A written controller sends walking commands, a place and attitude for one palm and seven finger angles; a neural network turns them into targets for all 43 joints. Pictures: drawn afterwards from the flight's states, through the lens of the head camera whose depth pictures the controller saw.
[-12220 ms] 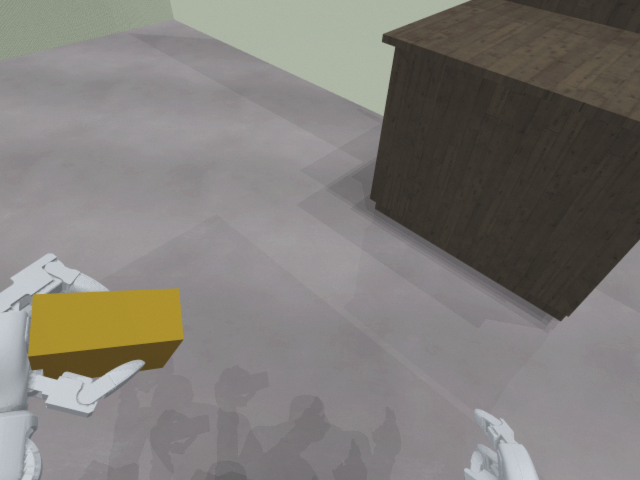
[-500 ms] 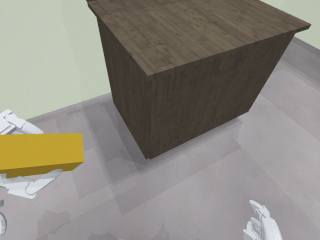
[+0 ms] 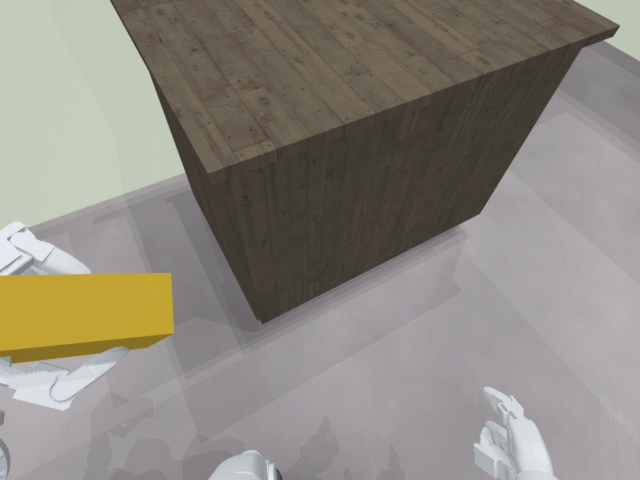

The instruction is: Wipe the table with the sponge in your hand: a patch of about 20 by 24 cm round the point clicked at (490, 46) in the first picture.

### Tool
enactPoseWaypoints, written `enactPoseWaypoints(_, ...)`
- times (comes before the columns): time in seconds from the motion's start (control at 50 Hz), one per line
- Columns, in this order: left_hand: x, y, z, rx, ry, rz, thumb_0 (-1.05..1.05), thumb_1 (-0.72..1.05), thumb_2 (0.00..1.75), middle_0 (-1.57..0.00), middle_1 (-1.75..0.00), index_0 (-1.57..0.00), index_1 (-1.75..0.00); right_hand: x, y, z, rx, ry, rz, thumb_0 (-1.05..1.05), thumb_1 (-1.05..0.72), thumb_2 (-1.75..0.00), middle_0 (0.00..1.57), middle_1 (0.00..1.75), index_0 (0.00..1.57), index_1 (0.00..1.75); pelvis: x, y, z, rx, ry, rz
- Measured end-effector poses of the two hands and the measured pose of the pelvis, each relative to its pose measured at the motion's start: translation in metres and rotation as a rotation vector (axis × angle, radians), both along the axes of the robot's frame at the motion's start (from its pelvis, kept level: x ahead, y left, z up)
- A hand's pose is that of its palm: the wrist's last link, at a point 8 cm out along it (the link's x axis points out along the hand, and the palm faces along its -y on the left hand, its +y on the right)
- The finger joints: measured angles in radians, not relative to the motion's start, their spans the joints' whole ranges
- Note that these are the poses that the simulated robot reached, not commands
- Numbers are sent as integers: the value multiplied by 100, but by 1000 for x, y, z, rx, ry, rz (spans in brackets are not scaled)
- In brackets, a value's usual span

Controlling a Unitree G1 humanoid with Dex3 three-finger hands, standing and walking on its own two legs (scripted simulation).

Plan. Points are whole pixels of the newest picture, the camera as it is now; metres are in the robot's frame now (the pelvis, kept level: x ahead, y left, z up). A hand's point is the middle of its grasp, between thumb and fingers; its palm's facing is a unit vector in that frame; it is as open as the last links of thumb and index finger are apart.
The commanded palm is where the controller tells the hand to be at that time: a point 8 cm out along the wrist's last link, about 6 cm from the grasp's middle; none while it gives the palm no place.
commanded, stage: take the last steps up to it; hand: left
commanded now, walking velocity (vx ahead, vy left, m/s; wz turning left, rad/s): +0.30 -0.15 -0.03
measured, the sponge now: (111, 317) +0.23 +0.20 +0.14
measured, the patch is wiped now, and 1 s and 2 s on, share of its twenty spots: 0.00 0.00 0.00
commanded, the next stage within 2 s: none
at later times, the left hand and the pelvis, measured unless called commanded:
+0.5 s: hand (266, 202) +0.35 +0.08 +0.17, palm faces +0.31 -0.80 -0.52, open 9.7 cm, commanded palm +0.28 +0.14 +0.19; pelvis +0.12 -0.14 +0.00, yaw -1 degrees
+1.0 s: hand (371, 139) +0.44 -0.02 +0.18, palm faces +0.36 -0.77 -0.52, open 9.7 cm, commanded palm +0.39 +0.02 +0.19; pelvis +0.23 -0.26 -0.01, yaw +0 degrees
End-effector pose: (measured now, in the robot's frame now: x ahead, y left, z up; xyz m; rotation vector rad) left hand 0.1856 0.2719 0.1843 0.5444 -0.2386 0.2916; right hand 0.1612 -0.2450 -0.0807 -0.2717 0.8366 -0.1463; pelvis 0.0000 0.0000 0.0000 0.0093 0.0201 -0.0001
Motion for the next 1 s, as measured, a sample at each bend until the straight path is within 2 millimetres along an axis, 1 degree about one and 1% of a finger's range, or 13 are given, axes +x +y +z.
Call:
enactPoseWaypoints(0.06, 18, -6, -1, 17, -65, -28, 1, -44, 100, -80, -133, -78, -134, 23, -16, 5, -40, -64, -26, 1, -91, -90, 20, 30, 20, 30, 16, -7, -10, 9, -16, -18)
enactPoseWaypoints(0.14, 47, -19, 5, 24, -81, -33, 1, -44, 100, -80, -133, -78, -134, 46, -21, 12, -4, -91, -19, 1, -91, -90, 20, 30, 20, 30, 33, -25, -3, -2, -18, -19)
enactPoseWaypoints(0.22, 66, -47, 14, 24, -49, -41, 1, -44, 100, -80, -133, -78, -134, 62, -25, 16, 66, -96, -8, 1, -91, -90, 20, 30, 20, 30, 54, -47, 8, -27, 3, -35)
enactPoseWaypoints(0.28, 79, -74, 15, 42, -9, -46, 1, -44, 100, -80, -133, -78, -134, 71, -35, 9, 118, -94, -7, 1, -90, -90, 20, 30, 20, 30, 71, -69, 9, -36, 9, -36)
enactPoseWaypoints(0.36, 98, -109, 7, 107, 10, -26, 1, -44, 100, -80, -133, -78, -134, 88, -62, -20, 165, -68, -5, 1, -90, -90, 21, 30, 21, 30, 93, -106, -9, -22, -9, -23)
enactPoseWaypoints(0.42, 113, -130, 1, 66, 17, -9, 1, -44, 100, -80, -133, -78, -134, 100, -89, -35, 151, -5, -1, 1, -90, -90, 21, 30, 21, 30, 103, -122, -11, -15, -25, -17)
enactPoseWaypoints(0.46, 122, -140, 2, 45, 26, -7, 1, -44, 100, -80, -133, -78, -134, 108, -106, -33, 132, 23, -9, 1, -90, -90, 21, 30, 21, 30, 111, -130, -7, -4, -24, -17)
enactPoseWaypoints(0.54, 137, -155, 10, 50, 34, -16, 1, -44, 100, -80, -133, -78, -134, 125, -136, -17, 81, 42, -26, 1, -91, -90, 20, 30, 20, 30, 130, -146, 3, 13, -12, -10)
enactPoseWaypoints(0.64, 155, -161, 13, 50, -13, -20, 1, -44, 100, -81, -133, -78, -134, 154, -162, 2, 6, 5, -23, 1, -91, -90, 20, 30, 20, 30, 158, -160, 1, 10, -7, -5)
enactPoseWaypoints(0.72, 175, -165, 4, 23, -93, -22, 1, -44, 100, -81, -133, -78, -134, 180, -174, 5, -23, -72, -39, 1, -91, -90, 20, 30, 20, 30, 177, -169, -11, 20, -36, -20)
enactPoseWaypoints(0.8, 198, -179, 3, -2, -90, -9, 1, -44, 100, -81, -133, -78, -134, 200, -173, 10, 25, -98, -12, 1, -91, -90, 20, 30, 20, 30, 189, -187, -4, 7, -35, -12)
enactPoseWaypoints(0.92, 210, -225, 18, 23, -48, -20, 1, -44, 100, -81, -133, -78, -134, 217, -180, 9, 130, -114, 15, 1, -90, -90, 20, 30, 20, 30, 211, -222, 6, -26, -16, -21)
enactPoseWaypoints(1.0, 219, -255, 13, 80, -39, 13, 1, -44, 100, -81, -133, -78, -134, 229, -205, -16, 176, -91, 27, 1, -90, -90, 21, 30, 21, 30, 227, -255, -8, -20, -26, -3)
